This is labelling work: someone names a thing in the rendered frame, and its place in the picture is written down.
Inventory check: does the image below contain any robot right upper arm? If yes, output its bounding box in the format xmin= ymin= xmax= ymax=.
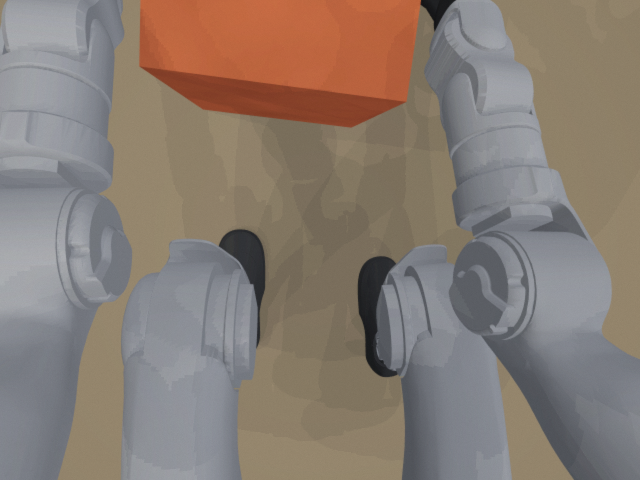
xmin=449 ymin=231 xmax=640 ymax=480

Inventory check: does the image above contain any robot left foot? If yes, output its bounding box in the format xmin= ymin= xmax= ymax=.
xmin=219 ymin=229 xmax=265 ymax=348

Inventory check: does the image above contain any robot right hand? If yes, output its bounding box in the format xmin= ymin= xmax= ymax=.
xmin=420 ymin=0 xmax=456 ymax=31

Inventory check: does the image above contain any robot left forearm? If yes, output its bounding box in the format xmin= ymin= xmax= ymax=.
xmin=0 ymin=0 xmax=124 ymax=194

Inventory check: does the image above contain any robot right shin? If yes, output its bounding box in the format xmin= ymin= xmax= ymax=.
xmin=375 ymin=244 xmax=447 ymax=371

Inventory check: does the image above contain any carton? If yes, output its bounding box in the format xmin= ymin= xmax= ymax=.
xmin=139 ymin=0 xmax=421 ymax=128

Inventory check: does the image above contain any robot left upper arm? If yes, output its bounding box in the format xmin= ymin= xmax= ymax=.
xmin=0 ymin=187 xmax=132 ymax=480

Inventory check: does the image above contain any robot right forearm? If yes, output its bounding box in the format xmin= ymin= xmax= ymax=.
xmin=424 ymin=0 xmax=597 ymax=249

